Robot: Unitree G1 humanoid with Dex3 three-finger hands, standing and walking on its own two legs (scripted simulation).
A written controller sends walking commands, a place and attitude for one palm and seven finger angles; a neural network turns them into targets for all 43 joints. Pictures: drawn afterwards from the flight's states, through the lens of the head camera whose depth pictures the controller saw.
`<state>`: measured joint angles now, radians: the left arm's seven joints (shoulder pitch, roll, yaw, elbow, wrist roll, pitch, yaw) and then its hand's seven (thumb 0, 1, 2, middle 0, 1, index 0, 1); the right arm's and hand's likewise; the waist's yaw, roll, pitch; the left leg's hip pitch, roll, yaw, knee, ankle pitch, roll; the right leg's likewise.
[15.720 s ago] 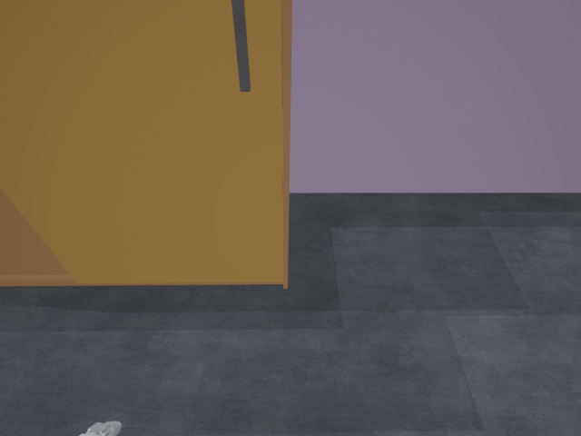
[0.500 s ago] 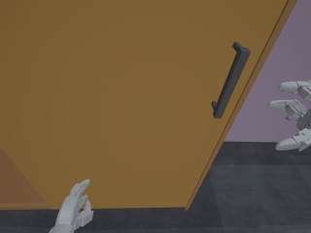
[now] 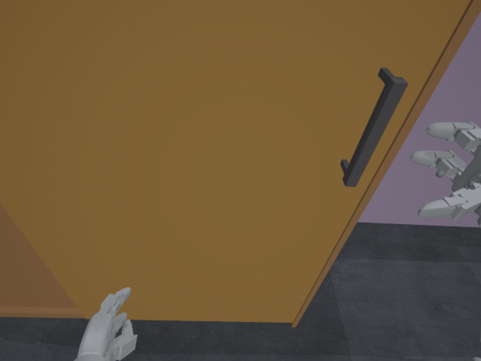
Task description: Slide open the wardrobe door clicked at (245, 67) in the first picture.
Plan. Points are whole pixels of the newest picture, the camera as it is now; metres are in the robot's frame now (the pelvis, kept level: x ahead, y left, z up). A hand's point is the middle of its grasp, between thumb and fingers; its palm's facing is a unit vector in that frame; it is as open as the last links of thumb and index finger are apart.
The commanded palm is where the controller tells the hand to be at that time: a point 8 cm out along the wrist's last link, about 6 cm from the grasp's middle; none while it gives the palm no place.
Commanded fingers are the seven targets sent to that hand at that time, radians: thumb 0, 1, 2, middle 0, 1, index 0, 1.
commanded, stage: move the hooked fingers beside the handle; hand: right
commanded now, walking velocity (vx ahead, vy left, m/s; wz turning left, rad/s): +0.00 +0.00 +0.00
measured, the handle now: (366, 132) +0.44 -0.17 +0.21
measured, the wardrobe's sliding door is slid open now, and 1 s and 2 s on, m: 0.00 0.00 0.00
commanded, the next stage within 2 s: feel for the door with the fingertips in 1.54 s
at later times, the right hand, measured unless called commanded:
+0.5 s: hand (425, 162) +0.36 -0.24 +0.22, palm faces +0.02 +1.00 -0.05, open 14.0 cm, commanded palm +0.34 -0.29 +0.22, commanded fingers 0.00 0.50 -0.30 0.30 1.20 0.30 1.20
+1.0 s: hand (408, 154) +0.39 -0.23 +0.21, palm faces +0.01 +1.00 -0.04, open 13.9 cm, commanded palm +0.36 -0.28 +0.22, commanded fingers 0.00 0.50 -0.30 0.30 1.20 0.30 1.20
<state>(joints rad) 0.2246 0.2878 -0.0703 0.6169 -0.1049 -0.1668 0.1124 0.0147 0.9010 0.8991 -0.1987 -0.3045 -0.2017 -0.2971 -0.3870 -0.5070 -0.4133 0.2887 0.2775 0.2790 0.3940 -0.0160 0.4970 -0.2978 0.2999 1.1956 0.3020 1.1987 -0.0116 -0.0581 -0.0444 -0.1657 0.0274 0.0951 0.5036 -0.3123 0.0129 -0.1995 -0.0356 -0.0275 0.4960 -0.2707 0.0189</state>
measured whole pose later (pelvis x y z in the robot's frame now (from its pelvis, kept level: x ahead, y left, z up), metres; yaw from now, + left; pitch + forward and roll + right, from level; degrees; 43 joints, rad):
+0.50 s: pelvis +0.00 +0.00 +0.00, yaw +0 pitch -1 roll +0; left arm 0.25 0.29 -0.06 0.62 -0.10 -0.14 0.11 0.01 0.90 0.90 -0.20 -0.30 -0.20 -0.30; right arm -0.49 -0.49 -0.38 0.42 0.25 0.24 0.36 -0.02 0.50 -0.30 0.30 1.20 0.30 1.20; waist 0.01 -0.05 -0.05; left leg -0.17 0.03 0.09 0.49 -0.30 0.01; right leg -0.21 -0.03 -0.03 0.49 -0.26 0.01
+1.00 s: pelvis +0.00 -0.01 +0.00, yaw +1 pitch +0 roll +0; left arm 0.28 0.28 -0.05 0.64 -0.10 -0.11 0.11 0.01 0.90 0.90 -0.20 -0.30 -0.20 -0.30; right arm -0.57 -0.48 -0.35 0.52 0.22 0.20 0.31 -0.02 0.50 -0.30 0.32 1.21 0.30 1.20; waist 0.03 -0.04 -0.04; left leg -0.19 0.03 0.07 0.48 -0.29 0.00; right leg -0.22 -0.03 -0.05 0.48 -0.26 0.00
